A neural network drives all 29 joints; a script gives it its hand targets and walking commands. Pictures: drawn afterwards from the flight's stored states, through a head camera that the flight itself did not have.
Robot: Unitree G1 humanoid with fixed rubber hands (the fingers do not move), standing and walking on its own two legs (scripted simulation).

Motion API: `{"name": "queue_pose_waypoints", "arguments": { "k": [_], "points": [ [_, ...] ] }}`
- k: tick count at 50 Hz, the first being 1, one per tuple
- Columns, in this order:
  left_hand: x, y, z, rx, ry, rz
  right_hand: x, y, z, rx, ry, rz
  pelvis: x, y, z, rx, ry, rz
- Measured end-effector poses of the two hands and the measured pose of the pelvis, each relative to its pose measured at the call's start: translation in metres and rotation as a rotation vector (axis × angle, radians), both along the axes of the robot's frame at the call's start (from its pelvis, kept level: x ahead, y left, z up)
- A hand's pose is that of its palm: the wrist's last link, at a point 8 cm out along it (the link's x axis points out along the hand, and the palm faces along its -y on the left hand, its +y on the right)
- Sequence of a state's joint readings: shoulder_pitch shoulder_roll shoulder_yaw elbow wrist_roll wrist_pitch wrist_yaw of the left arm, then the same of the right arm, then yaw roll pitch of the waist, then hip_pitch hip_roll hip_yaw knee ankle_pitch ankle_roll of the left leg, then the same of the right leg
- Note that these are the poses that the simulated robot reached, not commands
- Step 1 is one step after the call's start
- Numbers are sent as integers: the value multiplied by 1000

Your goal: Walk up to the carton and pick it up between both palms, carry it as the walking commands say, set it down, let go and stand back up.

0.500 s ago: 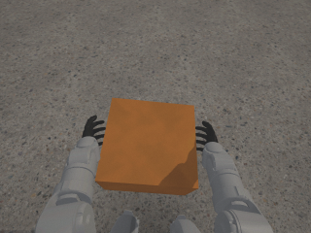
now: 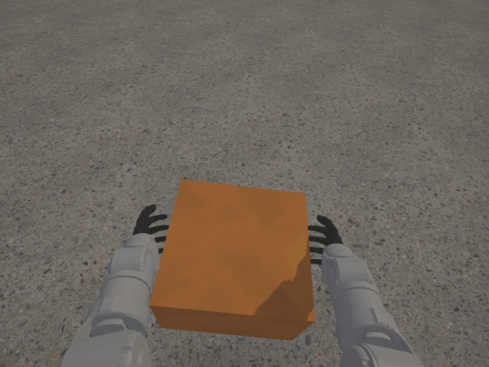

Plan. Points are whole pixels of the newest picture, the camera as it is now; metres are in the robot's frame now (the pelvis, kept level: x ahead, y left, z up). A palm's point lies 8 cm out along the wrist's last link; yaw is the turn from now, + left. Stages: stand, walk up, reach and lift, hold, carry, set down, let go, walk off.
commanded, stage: reach and lift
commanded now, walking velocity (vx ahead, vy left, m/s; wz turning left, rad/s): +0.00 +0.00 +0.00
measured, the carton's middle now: (235, 258) +0.37 +0.03 -0.07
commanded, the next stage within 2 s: hold in 1.60 s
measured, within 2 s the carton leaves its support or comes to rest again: neither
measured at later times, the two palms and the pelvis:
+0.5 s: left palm (128, 234) +0.32 +0.20 +0.08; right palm (346, 243) +0.32 -0.15 +0.07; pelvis +0.01 +0.00 +0.03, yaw +1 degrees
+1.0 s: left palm (129, 229) +0.32 +0.20 +0.09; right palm (347, 238) +0.32 -0.15 +0.08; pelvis +0.01 +0.00 +0.03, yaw +1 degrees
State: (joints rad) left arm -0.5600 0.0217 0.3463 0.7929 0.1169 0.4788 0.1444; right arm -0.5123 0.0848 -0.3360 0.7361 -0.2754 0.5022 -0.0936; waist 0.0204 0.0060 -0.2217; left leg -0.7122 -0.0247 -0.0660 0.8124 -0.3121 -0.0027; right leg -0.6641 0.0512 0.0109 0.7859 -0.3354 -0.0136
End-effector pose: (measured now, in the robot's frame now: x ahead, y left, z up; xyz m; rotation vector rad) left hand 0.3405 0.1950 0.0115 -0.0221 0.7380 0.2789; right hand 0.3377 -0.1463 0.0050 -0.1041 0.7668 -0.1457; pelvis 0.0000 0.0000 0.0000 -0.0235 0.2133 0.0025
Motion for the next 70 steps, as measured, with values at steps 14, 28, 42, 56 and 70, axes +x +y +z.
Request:
{"name": "queue_pose_waypoints", "arguments": {
  "k": [14, 28, 42, 56, 70],
  "points": [
    [-12, 0, 44, 10, -27, -10, -9, -1, 46, 43, -27, -3, 13, -2, 25, 6, -124, 11],
    [-28, 3, 75, 7, -42, -5, -25, 0, 77, 42, -38, 5, 7, 0, 31, 6, -232, 14],
    [-35, 7, 68, -14, -4, 20, -27, 1, 72, 55, 1, 59, 4, -1, 32, 10, -265, 15],
    [-16, -2, 81, 34, -34, -16, -11, -4, 81, 27, -23, 20, 16, 0, 36, 10, -257, 16],
    [-21, -4, 79, 21, -32, -12, -23, -7, 73, 52, -14, 5, 18, -2, 38, 13, -261, 16]
  ]
}}
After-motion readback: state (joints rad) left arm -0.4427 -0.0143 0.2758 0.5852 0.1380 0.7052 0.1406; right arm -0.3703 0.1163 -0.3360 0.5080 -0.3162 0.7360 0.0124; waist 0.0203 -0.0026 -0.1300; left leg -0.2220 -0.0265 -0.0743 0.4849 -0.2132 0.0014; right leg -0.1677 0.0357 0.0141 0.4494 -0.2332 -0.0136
